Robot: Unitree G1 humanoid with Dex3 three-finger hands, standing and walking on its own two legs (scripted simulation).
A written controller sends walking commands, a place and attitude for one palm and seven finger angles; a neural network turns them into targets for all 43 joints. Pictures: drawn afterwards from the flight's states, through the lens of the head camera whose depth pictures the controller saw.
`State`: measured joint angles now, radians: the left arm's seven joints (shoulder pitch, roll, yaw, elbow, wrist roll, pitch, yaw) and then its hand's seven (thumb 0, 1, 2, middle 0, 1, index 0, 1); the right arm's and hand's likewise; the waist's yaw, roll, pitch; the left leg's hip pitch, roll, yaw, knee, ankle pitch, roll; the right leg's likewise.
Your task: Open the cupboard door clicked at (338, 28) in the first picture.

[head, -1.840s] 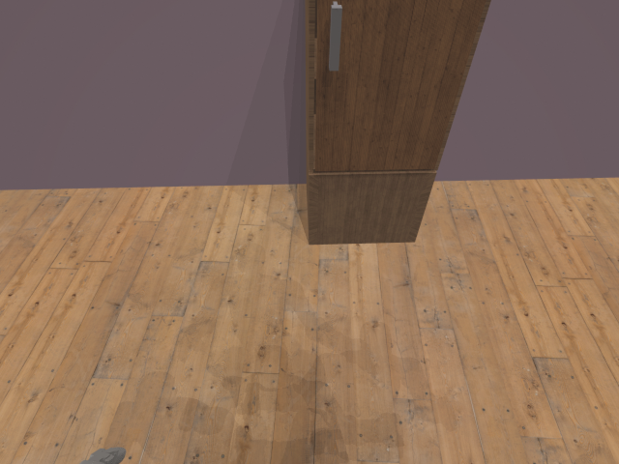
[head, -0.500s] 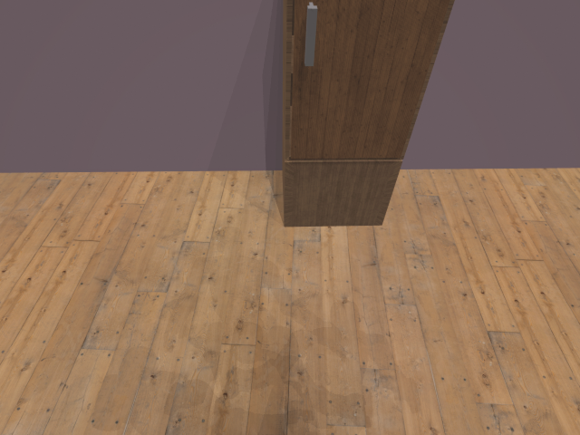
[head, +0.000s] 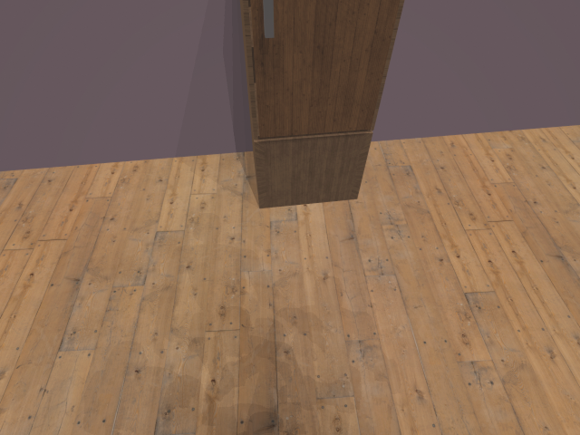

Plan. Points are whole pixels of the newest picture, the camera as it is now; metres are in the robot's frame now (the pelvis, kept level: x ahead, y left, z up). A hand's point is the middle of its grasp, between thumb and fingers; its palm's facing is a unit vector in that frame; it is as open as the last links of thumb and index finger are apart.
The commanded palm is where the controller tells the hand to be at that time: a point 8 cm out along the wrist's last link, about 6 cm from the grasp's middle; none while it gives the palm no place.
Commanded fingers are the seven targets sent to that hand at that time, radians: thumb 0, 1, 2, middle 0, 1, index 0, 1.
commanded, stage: walk to a spot facing it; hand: left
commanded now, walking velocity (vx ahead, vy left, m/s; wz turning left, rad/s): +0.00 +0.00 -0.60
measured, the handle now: (267, 3) +1.10 +0.15 +0.12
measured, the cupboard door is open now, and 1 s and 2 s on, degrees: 0 0 0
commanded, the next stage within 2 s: turn to face it in 1.64 s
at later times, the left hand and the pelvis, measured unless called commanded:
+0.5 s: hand out of the picture +0.07 +0.21 -0.16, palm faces -0.15 -0.97 -0.21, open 7.4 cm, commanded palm none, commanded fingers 0.00 0.90 0.90 -0.20 -0.30 -0.20 -0.30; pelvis +0.01 +0.01 +0.01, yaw -15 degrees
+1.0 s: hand (294, 309) +0.37 +0.02 -0.17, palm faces -0.64 -0.76 -0.13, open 7.4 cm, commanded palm none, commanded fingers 0.00 0.90 0.90 -0.20 -0.30 -0.20 -0.30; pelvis +0.15 -0.04 -0.01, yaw -35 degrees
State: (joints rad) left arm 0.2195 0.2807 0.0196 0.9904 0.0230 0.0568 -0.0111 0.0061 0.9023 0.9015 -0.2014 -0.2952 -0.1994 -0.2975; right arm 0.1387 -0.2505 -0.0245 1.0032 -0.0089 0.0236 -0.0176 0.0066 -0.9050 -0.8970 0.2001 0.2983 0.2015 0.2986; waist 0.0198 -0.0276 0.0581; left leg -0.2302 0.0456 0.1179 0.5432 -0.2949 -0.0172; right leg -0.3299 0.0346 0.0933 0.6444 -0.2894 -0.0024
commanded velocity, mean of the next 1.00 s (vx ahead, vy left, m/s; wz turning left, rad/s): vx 0.26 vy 0.00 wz -0.60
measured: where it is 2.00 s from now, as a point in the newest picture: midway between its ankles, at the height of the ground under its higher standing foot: (356, 394)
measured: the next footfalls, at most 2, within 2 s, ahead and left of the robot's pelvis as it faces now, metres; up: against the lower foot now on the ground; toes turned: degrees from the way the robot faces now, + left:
left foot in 0.54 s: +0.07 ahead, +0.13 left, +0.00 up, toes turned -16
right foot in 1.04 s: +0.23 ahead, -0.20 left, +0.00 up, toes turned -43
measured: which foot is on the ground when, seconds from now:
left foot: down 0.00-0.08, up 0.10-0.52, down 0.54-1.00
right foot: down 0.00-0.54, up 0.56-1.00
